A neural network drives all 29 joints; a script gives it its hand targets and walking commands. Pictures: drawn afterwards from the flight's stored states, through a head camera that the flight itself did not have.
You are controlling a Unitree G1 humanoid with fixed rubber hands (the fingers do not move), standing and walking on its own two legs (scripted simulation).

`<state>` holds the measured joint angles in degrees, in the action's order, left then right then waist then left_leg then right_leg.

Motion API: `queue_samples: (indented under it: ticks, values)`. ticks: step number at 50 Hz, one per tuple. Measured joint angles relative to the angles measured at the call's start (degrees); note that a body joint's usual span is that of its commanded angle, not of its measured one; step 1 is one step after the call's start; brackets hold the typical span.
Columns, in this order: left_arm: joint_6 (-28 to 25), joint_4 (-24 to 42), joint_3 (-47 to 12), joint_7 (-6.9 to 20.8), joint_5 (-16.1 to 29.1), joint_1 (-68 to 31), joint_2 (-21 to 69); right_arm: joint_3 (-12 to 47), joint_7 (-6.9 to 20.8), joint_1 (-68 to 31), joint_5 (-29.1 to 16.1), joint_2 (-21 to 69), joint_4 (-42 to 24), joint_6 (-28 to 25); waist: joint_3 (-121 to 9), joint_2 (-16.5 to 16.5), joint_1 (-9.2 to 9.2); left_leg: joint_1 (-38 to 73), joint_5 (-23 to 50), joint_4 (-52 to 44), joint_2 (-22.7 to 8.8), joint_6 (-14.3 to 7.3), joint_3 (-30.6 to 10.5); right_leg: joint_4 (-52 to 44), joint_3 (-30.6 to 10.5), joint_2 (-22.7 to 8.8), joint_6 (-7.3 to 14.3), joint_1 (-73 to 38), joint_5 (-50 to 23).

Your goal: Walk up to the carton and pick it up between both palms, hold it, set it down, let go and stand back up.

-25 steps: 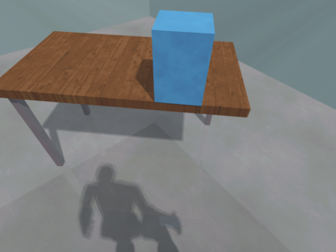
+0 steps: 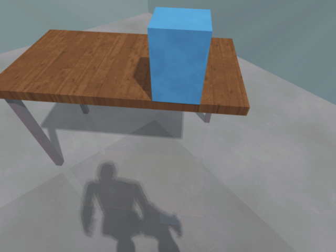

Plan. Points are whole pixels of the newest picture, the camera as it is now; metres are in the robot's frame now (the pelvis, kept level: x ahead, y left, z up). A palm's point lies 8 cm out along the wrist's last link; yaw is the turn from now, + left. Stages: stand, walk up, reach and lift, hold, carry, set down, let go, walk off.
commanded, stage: stand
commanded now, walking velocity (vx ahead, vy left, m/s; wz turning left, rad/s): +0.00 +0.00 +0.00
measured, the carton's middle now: (179, 58) +0.79 -0.02 +0.06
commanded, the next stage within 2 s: walk up in 1.50 s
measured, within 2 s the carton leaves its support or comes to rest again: neither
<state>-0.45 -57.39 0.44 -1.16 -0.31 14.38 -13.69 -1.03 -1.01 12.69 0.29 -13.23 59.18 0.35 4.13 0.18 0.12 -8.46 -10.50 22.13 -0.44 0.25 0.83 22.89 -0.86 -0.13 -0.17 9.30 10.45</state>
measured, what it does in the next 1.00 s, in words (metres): stands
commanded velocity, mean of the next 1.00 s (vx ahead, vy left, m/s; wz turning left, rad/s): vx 0.00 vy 0.00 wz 0.00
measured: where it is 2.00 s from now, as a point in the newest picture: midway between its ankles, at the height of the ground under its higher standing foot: outside the picture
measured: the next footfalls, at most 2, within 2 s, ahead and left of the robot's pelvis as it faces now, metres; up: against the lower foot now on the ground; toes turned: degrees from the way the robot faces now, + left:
left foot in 1.98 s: +0.18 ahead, +0.15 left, +0.00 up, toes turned -1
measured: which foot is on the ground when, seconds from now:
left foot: down 0.00-1.00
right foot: down 0.00-1.00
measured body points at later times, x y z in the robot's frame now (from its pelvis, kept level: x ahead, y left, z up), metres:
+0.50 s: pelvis +0.01 +0.00 +0.00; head +0.02 +0.00 +0.45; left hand +0.04 +0.25 -0.15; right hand +0.06 -0.25 -0.15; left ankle +0.02 +0.12 -0.74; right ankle +0.03 -0.12 -0.74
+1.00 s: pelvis +0.02 -0.01 +0.00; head +0.03 +0.00 +0.45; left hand +0.06 +0.25 -0.15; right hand +0.07 -0.26 -0.15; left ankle +0.02 +0.12 -0.74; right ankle +0.03 -0.12 -0.74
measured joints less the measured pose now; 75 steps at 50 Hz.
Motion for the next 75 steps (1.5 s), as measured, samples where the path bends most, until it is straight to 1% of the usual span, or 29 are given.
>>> queue_samples:
  ticks: [9, 30, 39, 44, 56, 64, 75]
  values:
    - [0.04, -0.26, -0.11, -0.12, 0.1, -0.67, 0.49, -0.1, -0.12, -0.57, 0.1, -0.06, -0.09, -0.33, -0.12, 0.14, -0.22, 0.2, -0.34, 0.06, -0.18, 0.11, -0.23, -0.33, 0.24, 0.18, 0.13, -0.45, 0.19]
    - [0.05, -2.68, 0.09, -0.13, -0.04, -0.03, 0.17, 0.25, -0.5, 0.39, 0.08, 0.7, 1.38, -0.56, -0.01, 0.1, -0.06, 1.85, -0.78, -0.88, -0.17, 0.2, -0.47, -1.1, 0.48, 0.15, 0.22, -2.11, 0.81]
    - [0.14, -2.88, -0.08, -0.15, 0.03, -0.21, 0.41, 0.12, -0.54, -0.02, -0.06, -0.01, 1.71, -0.41, 0.38, 0.18, 0.22, 2.46, -0.92, -1.3, -0.18, 0.29, -0.3, -1.06, 0.3, 0.17, 0.25, -2.43, 1.12]
    - [0.24, -3.15, -0.2, -0.33, -0.1, -0.39, 0.71, 0.3, -0.74, -0.29, -0.01, 0.23, 1.69, -0.41, 0.38, 0.0, -0.22, 2.87, -1.13, -1.32, -0.38, 0.37, -0.49, -1.64, 0.49, 0.36, 0.34, -3.16, 1.08]
    - [-0.01, -2.85, -0.34, -0.45, 0.16, -0.95, 0.83, 0.26, -0.72, -0.26, 0.16, 0.64, 2.41, -0.23, 0.32, -0.32, -0.31, 3.69, -1.34, -1.81, -0.52, 0.54, -0.7, -2.23, 0.71, 0.5, 0.53, -4.09, 1.32]
    - [-0.31, -2.7, -0.21, -0.45, 0.04, -0.89, 1.06, 0.4, -0.87, 0.16, 0.0, 0.59, 3.02, -0.03, 0.54, 0.04, 0.22, 3.99, -1.38, -2.27, -0.6, 0.69, -0.54, -2.15, 0.56, 0.58, 0.65, -4.05, 1.55]
    - [-0.03, -3.34, -0.07, -0.59, 0.18, -0.43, 0.75, 0.48, -0.99, 0.12, -0.15, 0.26, 2.97, -0.33, 0.67, -0.24, -0.16, 4.22, -2.0, -1.77, -0.84, 0.87, -0.55, -1.93, 0.57, 0.81, 0.8, -4.41, 2.02]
